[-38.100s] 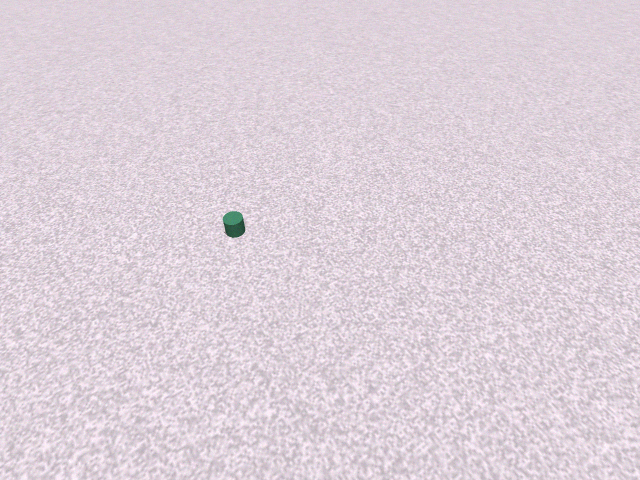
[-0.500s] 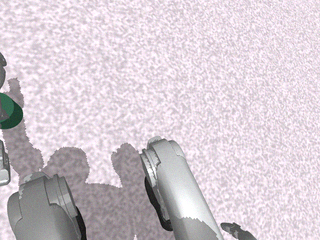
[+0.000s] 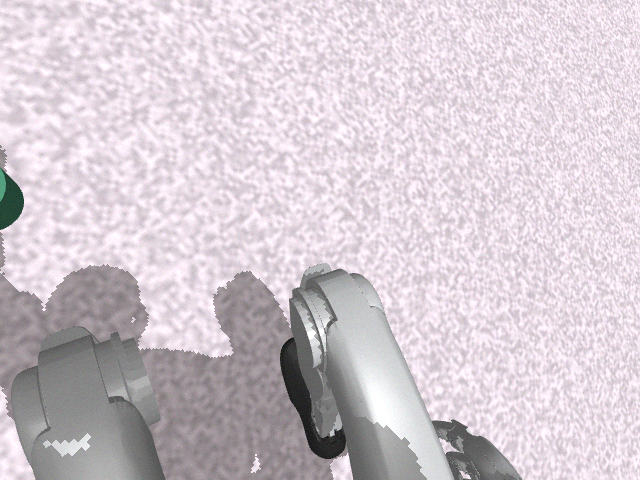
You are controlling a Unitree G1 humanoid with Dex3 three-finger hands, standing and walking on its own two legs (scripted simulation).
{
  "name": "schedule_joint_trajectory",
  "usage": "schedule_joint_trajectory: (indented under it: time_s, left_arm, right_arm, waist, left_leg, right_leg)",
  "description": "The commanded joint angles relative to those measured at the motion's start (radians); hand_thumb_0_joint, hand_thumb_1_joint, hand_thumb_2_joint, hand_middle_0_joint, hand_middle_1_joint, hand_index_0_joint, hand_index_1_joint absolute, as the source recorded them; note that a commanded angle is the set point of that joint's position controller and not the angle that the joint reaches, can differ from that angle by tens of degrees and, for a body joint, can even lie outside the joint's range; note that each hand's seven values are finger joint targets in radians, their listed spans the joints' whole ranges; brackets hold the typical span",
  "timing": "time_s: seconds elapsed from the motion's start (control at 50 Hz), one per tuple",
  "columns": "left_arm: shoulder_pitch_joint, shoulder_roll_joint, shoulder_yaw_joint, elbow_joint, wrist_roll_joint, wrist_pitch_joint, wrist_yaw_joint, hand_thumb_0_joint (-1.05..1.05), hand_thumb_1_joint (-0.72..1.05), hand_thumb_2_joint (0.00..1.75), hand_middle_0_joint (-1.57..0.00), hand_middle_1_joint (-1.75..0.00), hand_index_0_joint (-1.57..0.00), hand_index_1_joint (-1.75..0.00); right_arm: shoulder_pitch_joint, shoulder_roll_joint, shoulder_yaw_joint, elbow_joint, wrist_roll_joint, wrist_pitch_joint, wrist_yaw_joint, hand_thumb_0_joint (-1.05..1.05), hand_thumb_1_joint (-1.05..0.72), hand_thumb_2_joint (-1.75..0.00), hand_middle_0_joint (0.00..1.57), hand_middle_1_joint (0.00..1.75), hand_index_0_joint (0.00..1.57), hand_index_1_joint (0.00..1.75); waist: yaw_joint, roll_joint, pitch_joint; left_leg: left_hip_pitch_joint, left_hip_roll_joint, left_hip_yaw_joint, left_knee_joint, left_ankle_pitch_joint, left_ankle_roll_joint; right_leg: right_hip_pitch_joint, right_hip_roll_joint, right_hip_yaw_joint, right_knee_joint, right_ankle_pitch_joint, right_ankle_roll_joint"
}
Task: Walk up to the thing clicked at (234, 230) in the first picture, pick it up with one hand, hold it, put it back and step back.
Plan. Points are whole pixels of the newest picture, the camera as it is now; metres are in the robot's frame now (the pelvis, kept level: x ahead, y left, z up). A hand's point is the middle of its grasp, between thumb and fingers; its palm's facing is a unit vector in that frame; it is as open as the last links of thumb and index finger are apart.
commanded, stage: rest palm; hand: left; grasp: from above
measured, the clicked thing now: out of the picture +0.49 +0.30 -0.27
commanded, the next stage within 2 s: close in 0.56 s
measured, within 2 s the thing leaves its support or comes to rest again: neither
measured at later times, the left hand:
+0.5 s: hand out of the picture +0.47 +0.31 -0.23, palm faces -0.47 -0.16 -0.87, open 13.8 cm
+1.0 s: hand out of the picture +0.48 +0.30 -0.24, palm faces -0.41 -0.13 -0.91, open 12.3 cm
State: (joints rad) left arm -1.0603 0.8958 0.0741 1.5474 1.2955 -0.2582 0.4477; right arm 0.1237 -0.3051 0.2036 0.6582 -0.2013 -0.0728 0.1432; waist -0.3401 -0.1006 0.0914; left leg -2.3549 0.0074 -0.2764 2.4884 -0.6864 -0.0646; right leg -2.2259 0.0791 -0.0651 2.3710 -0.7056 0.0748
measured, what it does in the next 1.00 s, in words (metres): stands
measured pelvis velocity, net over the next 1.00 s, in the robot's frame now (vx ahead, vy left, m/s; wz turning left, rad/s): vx -0.01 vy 0.01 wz -0.06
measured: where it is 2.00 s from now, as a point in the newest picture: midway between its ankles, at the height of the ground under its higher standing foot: (235, 452)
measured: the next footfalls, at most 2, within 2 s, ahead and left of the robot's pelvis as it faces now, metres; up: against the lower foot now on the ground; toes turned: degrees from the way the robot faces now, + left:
none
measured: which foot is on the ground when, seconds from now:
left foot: down 0.00-1.00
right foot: down 0.00-1.00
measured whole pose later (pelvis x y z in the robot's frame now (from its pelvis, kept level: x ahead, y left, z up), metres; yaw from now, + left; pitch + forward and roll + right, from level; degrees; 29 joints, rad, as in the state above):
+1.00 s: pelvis -0.01 +0.01 -0.01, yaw -3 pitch +28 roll -14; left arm -1.12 1.00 0.11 1.73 1.29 -0.17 0.60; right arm 0.10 -0.33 0.28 0.65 -0.26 -0.20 0.23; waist -0.40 -0.13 0.16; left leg -2.37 0.03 -0.30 2.55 -0.69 -0.03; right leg -2.23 0.09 -0.09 2.38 -0.68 0.08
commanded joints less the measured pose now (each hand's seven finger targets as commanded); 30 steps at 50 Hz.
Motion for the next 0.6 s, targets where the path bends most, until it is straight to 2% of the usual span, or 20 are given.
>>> schedule_joint_trajectory:
  time_s: [0.0,0.06,0.1,0.12,0.14,0.18,0.22,0.24,0.28,0.32,0.36,0.4,0.44,0.46,0.48,0.52,0.54,0.56,0.58]
  left_arm:
    - [-0.323,0.246,0.059,-0.110,0.029,0.036,0.129,0.00,-0.49,1.07,-0.09,-1.06,-0.09,-1.06]
    - [-0.340,0.247,0.061,-0.075,0.026,0.078,0.167,0.00,-0.49,1.06,-0.09,-1.05,-0.09,-1.05]
    - [-0.333,0.227,0.040,-0.042,0.019,0.104,0.168,0.00,-0.47,1.06,-0.09,-1.06,-0.09,-1.06]
    - [-0.343,0.248,0.045,-0.041,0.005,0.112,0.172,0.00,-0.47,1.05,-0.10,-1.06,-0.10,-1.06]
    - [-0.332,0.237,0.041,-0.009,-0.006,0.124,0.164,0.00,-0.48,1.07,-0.10,-1.06,-0.10,-1.06]
    - [-0.329,0.255,0.048,-0.025,-0.035,0.135,0.152,0.00,-0.49,1.08,-0.10,-1.07,-0.09,-1.07]
    - [-0.324,0.252,0.039,-0.010,-0.055,0.141,0.127,0.00,-0.49,1.05,-0.09,-1.07,-0.09,-1.06]
    - [-0.315,0.262,0.044,-0.007,-0.067,0.140,0.117,0.00,-0.50,1.04,-0.09,-1.07,-0.09,-1.07]
    - [-0.265,0.312,0.080,0.024,-0.082,0.140,0.100,0.00,-0.51,1.04,-0.08,-1.06,-0.08,-1.06]
    - [-0.258,0.300,0.077,0.016,-0.087,0.130,0.075,0.00,-0.51,1.02,-0.08,-1.05,-0.08,-1.05]
    - [-0.271,0.283,0.053,0.001,-0.095,0.115,0.055,0.00,-0.53,1.01,-0.07,-1.04,-0.07,-1.04]
    - [-0.274,0.301,0.055,-0.017,-0.082,0.095,0.041,0.00,-0.53,1.02,-0.08,-1.03,-0.07,-1.03]
    - [-0.286,0.304,0.048,-0.032,-0.079,0.067,0.040,0.00,-0.52,1.06,-0.09,-1.04,-0.08,-1.05]
    - [-0.285,0.315,0.058,-0.038,-0.071,0.054,0.046,0.00,-0.52,1.07,-0.09,-1.05,-0.08,-1.06]
    - [-0.295,0.311,0.049,-0.034,-0.061,0.042,0.046,0.00,-0.51,1.08,-0.09,-1.06,-0.08,-1.07]
    - [-0.291,0.330,0.055,-0.044,-0.047,0.016,0.061,0.00,-0.51,1.09,-0.10,-1.06,-0.09,-1.07]
    - [-0.275,0.321,0.047,-0.035,-0.037,0.011,0.068,0.00,-0.49,1.08,-0.10,-1.06,-0.09,-1.07]
    - [-0.289,0.341,0.055,-0.049,-0.027,0.002,0.081,0.00,-0.50,1.09,-0.11,-1.06,-0.10,-1.07]
    - [-0.280,0.329,0.048,-0.037,-0.018,0.001,0.094,0.00,-0.49,1.09,-0.10,-1.06,-0.09,-1.07]
  right_arm:
    - [0.216,-0.280,-0.085,0.034,-0.015,-0.012,0.005,0.00,-0.90,-0.90,0.20,0.30,0.20,0.30]
    - [0.206,-0.287,-0.080,0.030,-0.021,-0.024,0.019,0.00,-0.90,-0.90,0.20,0.30,0.20,0.30]
    - [0.208,-0.292,-0.077,0.030,-0.024,-0.040,0.029,0.00,-0.90,-0.90,0.20,0.30,0.20,0.30]
    - [0.201,-0.293,-0.074,0.033,-0.022,-0.042,0.031,0.00,-0.90,-0.90,0.20,0.30,0.20,0.30]
    - [0.207,-0.296,-0.072,0.029,-0.024,-0.050,0.035,0.00,-0.90,-0.90,0.20,0.30,0.20,0.30]
    - [0.211,-0.302,-0.069,0.024,-0.021,-0.060,0.038,0.00,-0.90,-0.90,0.20,0.30,0.20,0.30]
    - [0.206,-0.306,-0.065,0.021,-0.018,-0.071,0.041,0.00,-0.90,-0.90,0.20,0.30,0.20,0.30]
    - [0.205,-0.310,-0.062,0.016,-0.018,-0.077,0.042,0.00,-0.90,-0.90,0.20,0.30,0.20,0.30]
    - [0.219,-0.321,-0.059,0.020,-0.019,-0.073,0.038,0.00,-0.90,-0.90,0.20,0.30,0.20,0.30]
    - [0.227,-0.316,-0.057,0.019,-0.021,-0.066,0.038,0.00,-0.90,-0.90,0.20,0.30,0.20,0.30]
    - [0.212,-0.313,-0.052,0.017,-0.018,-0.064,0.035,0.00,-0.90,-0.90,0.20,0.30,0.20,0.30]
    - [0.227,-0.321,-0.045,0.014,-0.018,-0.061,0.035,0.00,-0.90,-0.90,0.20,0.30,0.20,0.30]
    - [0.215,-0.309,-0.030,0.008,-0.018,-0.058,0.035,0.00,-0.90,-0.90,0.20,0.30,0.20,0.30]
    - [0.221,-0.319,-0.027,0.015,-0.025,-0.053,0.032,0.00,-0.90,-0.90,0.20,0.30,0.20,0.30]
    - [0.217,-0.316,-0.021,0.006,-0.026,-0.054,0.033,0.00,-0.90,-0.90,0.20,0.30,0.20,0.30]
    - [0.211,-0.320,-0.015,0.012,-0.035,-0.050,0.031,0.00,-0.90,-0.90,0.20,0.30,0.20,0.30]
    - [0.208,-0.320,-0.023,0.014,-0.036,-0.051,0.030,0.00,-0.90,-0.90,0.20,0.30,0.20,0.30]
    - [0.211,-0.311,-0.012,0.024,-0.041,-0.049,0.032,0.00,-0.90,-0.90,0.20,0.30,0.20,0.30]
    - [0.207,-0.319,-0.020,0.024,-0.045,-0.051,0.032,0.00,-0.90,-0.90,0.20,0.30,0.20,0.30]
  waist:
    - [-0.041,0.556,-0.700]
    - [-0.057,0.569,-0.685]
    - [-0.070,0.541,-0.664]
    - [-0.059,0.547,-0.678]
    - [-0.072,0.513,-0.654]
    - [-0.063,0.494,-0.658]
    - [-0.069,0.484,-0.654]
    - [-0.064,0.465,-0.658]
    - [-0.056,0.426,-0.666]
    - [-0.063,0.421,-0.659]
    - [-0.068,0.441,-0.642]
    - [-0.078,0.454,-0.633]
    - [-0.081,0.450,-0.609]
    - [-0.081,0.458,-0.621]
    - [-0.089,0.458,-0.594]
    - [-0.082,0.477,-0.597]
    - [-0.073,0.492,-0.612]
    - [-0.073,0.516,-0.622]
    - [-0.069,0.528,-0.628]
  left_leg:
    - [0.623,0.029,0.175,-0.226,0.284,0.061]
    - [0.607,0.031,0.172,-0.224,0.271,0.063]
    - [0.581,0.032,0.174,-0.210,0.247,0.070]
    - [0.564,0.033,0.174,-0.217,0.236,0.072]
    - [0.545,0.032,0.171,-0.205,0.226,0.077]
    - [0.528,0.033,0.167,-0.212,0.204,0.079]
    - [0.519,0.034,0.166,-0.200,0.198,0.083]
    - [0.499,0.034,0.164,-0.203,0.186,0.085]
    - [0.458,0.034,0.163,-0.197,0.187,0.091]
    - [0.464,0.034,0.156,-0.206,0.182,0.087]
    - [0.482,0.035,0.146,-0.207,0.176,0.083]
    - [0.509,0.034,0.138,-0.210,0.200,0.078]
    - [0.487,0.035,0.138,-0.197,0.190,0.078]
    - [0.511,0.037,0.131,-0.204,0.206,0.072]
    - [0.498,0.036,0.133,-0.191,0.199,0.072]
    - [0.509,0.038,0.130,-0.196,0.192,0.068]
    - [0.527,0.039,0.131,-0.200,0.189,0.067]
    - [0.540,0.041,0.130,-0.205,0.196,0.065]
    - [0.556,0.041,0.130,-0.204,0.201,0.063]
  right_leg:
    - [0.280,0.007,-0.171,-0.182,0.363,-0.092]
    - [0.280,0.007,-0.169,-0.186,0.366,-0.091]
    - [0.278,0.008,-0.164,-0.191,0.354,-0.087]
    - [0.292,0.012,-0.160,-0.200,0.346,-0.089]
    - [0.289,0.009,-0.163,-0.199,0.338,-0.086]
    - [0.302,0.011,-0.166,-0.207,0.312,-0.086]
    - [0.310,0.014,-0.164,-0.207,0.307,-0.084]
    - [0.323,0.015,-0.165,-0.210,0.292,-0.084]
    - [0.378,0.016,-0.162,-0.217,0.297,-0.078]
    - [0.375,0.016,-0.170,-0.215,0.285,-0.080]
    - [0.338,0.020,-0.177,-0.210,0.275,-0.087]
    - [0.343,0.019,-0.185,-0.202,0.289,-0.088]
    - [0.341,0.020,-0.185,-0.203,0.282,-0.088]
    - [0.345,0.020,-0.194,-0.202,0.289,-0.091]
    - [0.335,0.020,-0.193,-0.200,0.285,-0.092]
    - [0.338,0.023,-0.198,-0.202,0.276,-0.091]
    - [0.337,0.025,-0.196,-0.196,0.280,-0.089]
    - [0.346,0.025,-0.199,-0.194,0.289,-0.087]
    - [0.333,0.026,-0.200,-0.189,0.294,-0.089]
